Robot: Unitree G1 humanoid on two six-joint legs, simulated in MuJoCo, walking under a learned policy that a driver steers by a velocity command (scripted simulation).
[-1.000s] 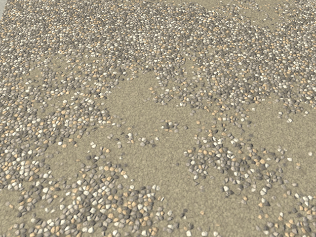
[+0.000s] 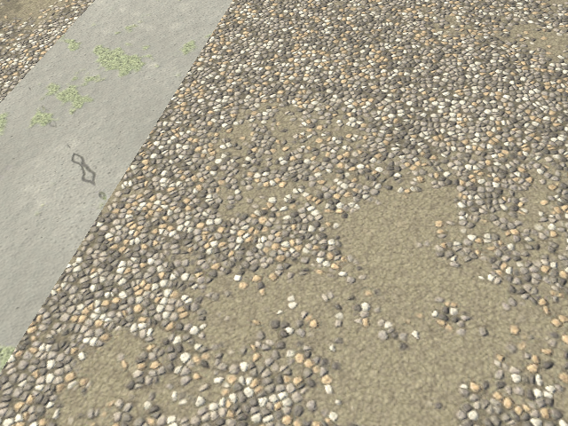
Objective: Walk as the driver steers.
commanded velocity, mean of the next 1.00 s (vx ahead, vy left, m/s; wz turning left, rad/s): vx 0.28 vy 0.00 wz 0.03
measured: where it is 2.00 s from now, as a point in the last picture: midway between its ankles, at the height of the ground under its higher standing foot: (318, 341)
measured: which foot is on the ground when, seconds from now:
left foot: up 0.00-0.06, down 0.08-0.52, up 0.54-0.98, down 1.00-1.00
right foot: down 0.00-1.00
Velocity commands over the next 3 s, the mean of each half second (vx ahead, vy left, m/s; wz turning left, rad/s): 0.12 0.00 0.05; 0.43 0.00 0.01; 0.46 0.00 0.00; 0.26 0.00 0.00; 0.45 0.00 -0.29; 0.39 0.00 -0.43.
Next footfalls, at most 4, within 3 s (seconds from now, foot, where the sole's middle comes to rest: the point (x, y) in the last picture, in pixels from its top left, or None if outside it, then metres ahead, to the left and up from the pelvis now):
0.08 left None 0.00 0.12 -0.78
1.00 left None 0.43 0.06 -0.78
1.54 right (356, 324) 0.73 -0.09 -0.78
2.06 left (280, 327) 0.73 0.10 -0.78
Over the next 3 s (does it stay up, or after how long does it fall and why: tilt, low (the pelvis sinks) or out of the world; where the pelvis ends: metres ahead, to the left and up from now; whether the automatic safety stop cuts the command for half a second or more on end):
stays up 1.11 -0.07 -0.01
